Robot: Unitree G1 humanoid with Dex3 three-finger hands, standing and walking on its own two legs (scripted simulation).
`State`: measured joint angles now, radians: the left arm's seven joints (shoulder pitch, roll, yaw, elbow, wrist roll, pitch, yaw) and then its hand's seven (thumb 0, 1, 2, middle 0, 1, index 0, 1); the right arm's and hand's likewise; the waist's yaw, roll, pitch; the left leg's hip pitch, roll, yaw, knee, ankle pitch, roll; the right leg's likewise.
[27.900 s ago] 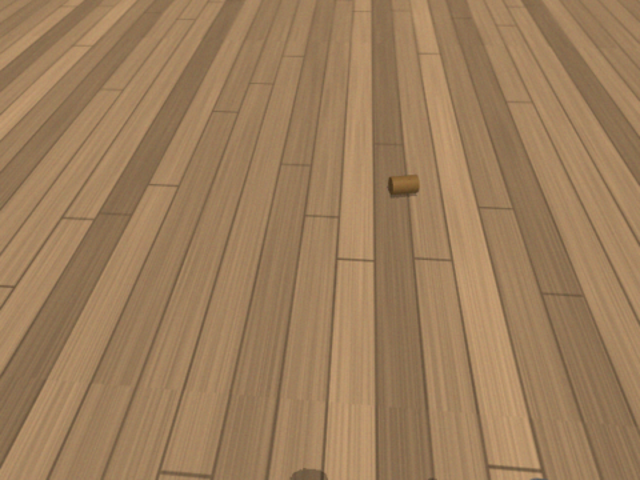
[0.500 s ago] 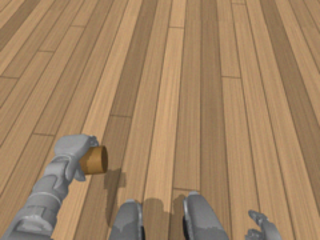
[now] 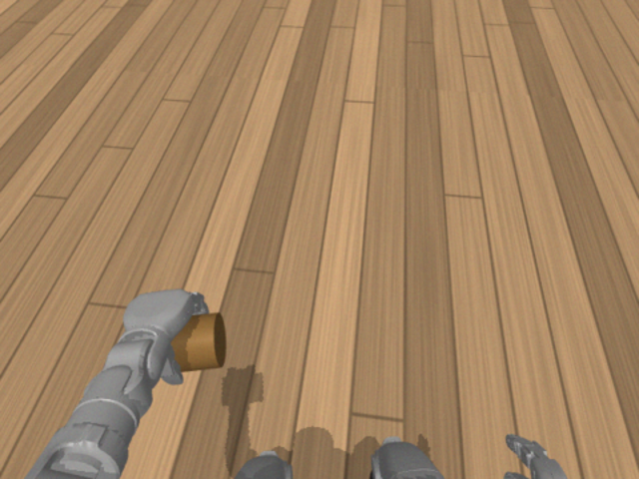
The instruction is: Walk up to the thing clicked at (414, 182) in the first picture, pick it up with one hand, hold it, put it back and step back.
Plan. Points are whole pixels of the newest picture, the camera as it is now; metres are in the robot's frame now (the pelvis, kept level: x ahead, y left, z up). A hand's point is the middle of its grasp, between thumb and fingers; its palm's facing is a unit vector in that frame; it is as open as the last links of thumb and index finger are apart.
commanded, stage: hold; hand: left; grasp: from above
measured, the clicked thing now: (180, 344) +0.32 +0.22 -0.11
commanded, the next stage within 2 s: crouch in 1.96 s
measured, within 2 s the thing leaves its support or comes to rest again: neither
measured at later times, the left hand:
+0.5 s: hand (160, 324) +0.32 +0.23 -0.03, palm faces -0.48 -0.03 -0.87, open 10.6 cm
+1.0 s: hand (157, 339) +0.29 +0.22 -0.01, palm faces -0.48 -0.03 -0.87, open 10.6 cm
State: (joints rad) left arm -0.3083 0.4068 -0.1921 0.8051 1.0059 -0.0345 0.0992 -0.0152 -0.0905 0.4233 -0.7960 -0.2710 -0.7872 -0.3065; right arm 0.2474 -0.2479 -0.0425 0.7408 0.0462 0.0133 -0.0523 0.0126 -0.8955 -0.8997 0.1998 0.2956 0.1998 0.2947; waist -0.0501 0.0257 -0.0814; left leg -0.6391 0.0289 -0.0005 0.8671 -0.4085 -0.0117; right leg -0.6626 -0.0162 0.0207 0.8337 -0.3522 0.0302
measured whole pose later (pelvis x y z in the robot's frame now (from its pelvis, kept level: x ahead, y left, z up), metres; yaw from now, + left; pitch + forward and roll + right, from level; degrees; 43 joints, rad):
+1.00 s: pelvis +0.00 +0.00 +0.03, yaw -1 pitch +2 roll +0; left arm -0.22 0.42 -0.21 0.64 1.00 -0.07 -0.05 -0.02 -0.09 0.39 -0.83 -0.19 -0.83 -0.24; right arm 0.20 -0.25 -0.03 0.69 0.06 0.06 -0.06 0.01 -0.90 -0.90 0.20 0.30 0.20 0.29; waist 0.00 0.04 -0.03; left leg -0.34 0.02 0.03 0.60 -0.30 -0.01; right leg -0.38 -0.02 0.04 0.59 -0.25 0.03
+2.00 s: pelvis +0.01 -0.01 +0.04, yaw -1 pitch +1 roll +0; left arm -0.21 0.43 -0.20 0.59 0.99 -0.08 -0.07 -0.02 -0.09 0.41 -0.80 -0.25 -0.79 -0.29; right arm 0.17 -0.25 -0.02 0.70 0.06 0.07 -0.08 0.01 -0.90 -0.90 0.20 0.30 0.20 0.29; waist 0.01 0.05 -0.01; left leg -0.26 0.02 0.02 0.51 -0.26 -0.02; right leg -0.31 -0.02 0.03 0.52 -0.23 0.02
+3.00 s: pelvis -0.06 +0.01 -0.20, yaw +0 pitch +34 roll -3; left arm -0.75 0.46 -0.06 1.25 1.20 -0.08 0.34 -0.01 -0.09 0.46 -0.75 -0.35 -0.74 -0.39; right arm 0.24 -0.23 -0.05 0.76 -0.05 -0.01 -0.01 0.01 -0.90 -0.90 0.20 0.30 0.20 0.29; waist -0.17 0.05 -0.20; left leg -1.72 0.00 -0.04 1.76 -0.64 0.01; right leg -1.72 -0.02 0.02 1.69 -0.57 0.05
